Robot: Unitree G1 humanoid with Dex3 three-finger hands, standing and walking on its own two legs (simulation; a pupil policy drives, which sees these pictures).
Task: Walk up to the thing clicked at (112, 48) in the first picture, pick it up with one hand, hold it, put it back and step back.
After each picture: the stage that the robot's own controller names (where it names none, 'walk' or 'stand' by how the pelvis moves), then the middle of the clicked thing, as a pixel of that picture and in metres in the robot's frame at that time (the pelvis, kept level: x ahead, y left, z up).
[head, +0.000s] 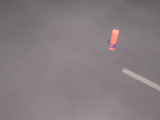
stand; (113, 40) +1.34 -0.33 -0.65
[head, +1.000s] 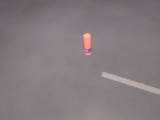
walk; (87, 44) +1.24 +0.06 -0.62
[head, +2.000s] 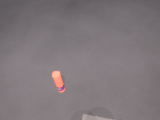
walk; (58, 82) +0.75 +0.30 -0.64
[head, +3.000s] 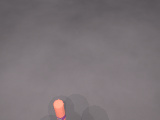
walk; (60, 111) +0.52 +0.21 -0.64
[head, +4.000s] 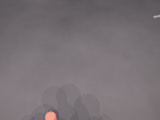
stand; out of the picture +0.43 +0.21 -0.65
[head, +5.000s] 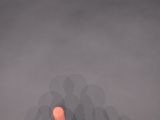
stand; (59, 118) +0.42 +0.17 -0.64
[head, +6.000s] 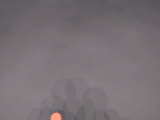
stand; out of the picture +0.41 +0.19 -0.66
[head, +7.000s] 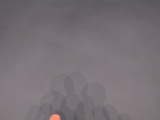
stand; out of the picture +0.39 +0.20 -0.66
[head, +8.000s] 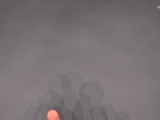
stand; out of the picture +0.40 +0.22 -0.65
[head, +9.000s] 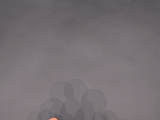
stand; out of the picture +0.39 +0.21 -0.66
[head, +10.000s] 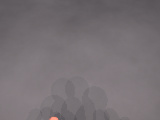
stand; out of the picture +0.39 +0.21 -0.66
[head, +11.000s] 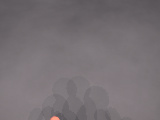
stand; out of the picture +0.39 +0.20 -0.66
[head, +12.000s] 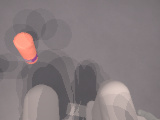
go down; (27, 50) +0.49 +0.20 -0.31
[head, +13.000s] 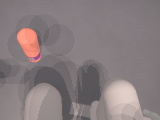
approach; (31, 47) +0.50 +0.19 -0.28
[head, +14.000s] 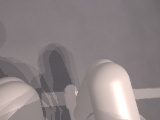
close in; out of the picture +0.49 +0.24 -0.18
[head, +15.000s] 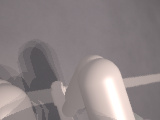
close; out of the picture +0.49 +0.25 -0.17
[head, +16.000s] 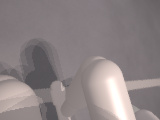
lift; out of the picture +0.45 +0.24 -0.18
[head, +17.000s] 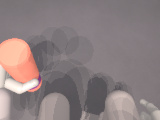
lift; (25, 71) +0.35 +0.19 -0.02
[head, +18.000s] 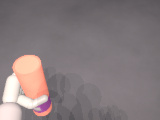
hold; (36, 90) +0.31 +0.16 +0.03
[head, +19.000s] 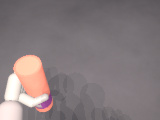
hold; (37, 88) +0.31 +0.16 +0.03
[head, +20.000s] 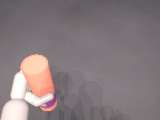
crouch; (42, 87) +0.32 +0.15 +0.03
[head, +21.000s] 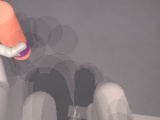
crouch; (12, 37) +0.48 +0.18 -0.05
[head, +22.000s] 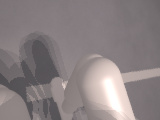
lower; out of the picture +0.49 +0.24 -0.19
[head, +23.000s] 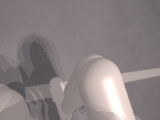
lower; out of the picture +0.49 +0.25 -0.18
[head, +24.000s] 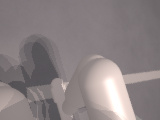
lower; out of the picture +0.48 +0.25 -0.18
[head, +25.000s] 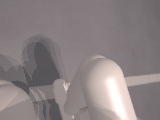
lower; out of the picture +0.48 +0.24 -0.18
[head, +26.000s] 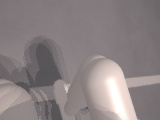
loosen; out of the picture +0.47 +0.21 -0.18
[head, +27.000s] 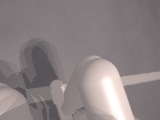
withdraw; out of the picture +0.47 +0.22 -0.18
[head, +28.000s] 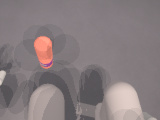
walk; (44, 54) +0.49 +0.16 -0.29
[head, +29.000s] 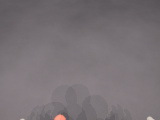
stand; out of the picture +0.40 +0.15 -0.59
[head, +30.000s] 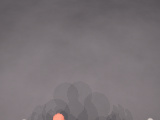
stand; out of the picture +0.40 +0.16 -0.60
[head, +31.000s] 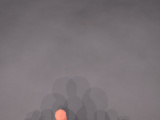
stand; out of the picture +0.40 +0.15 -0.62
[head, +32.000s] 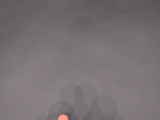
walk; out of the picture +0.41 +0.16 -0.65
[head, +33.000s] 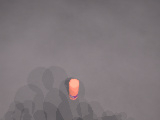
walk; (73, 90) +0.54 +0.05 -0.63
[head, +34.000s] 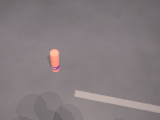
walk; (55, 61) +0.80 +0.20 -0.64
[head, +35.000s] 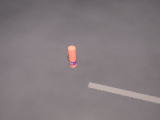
stand; (72, 57) +1.07 +0.17 -0.64
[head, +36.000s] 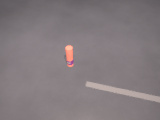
stand; (69, 56) +1.08 +0.16 -0.65
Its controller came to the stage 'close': yes
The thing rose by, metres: 0.68
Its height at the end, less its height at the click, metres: +0.00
